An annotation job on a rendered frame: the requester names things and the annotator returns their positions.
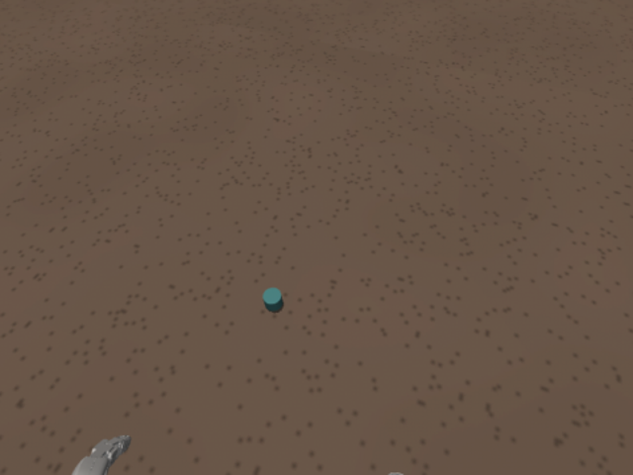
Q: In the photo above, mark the left robot hand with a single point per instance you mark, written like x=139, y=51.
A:
x=103, y=456

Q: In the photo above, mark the tin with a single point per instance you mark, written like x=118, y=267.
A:
x=272, y=299

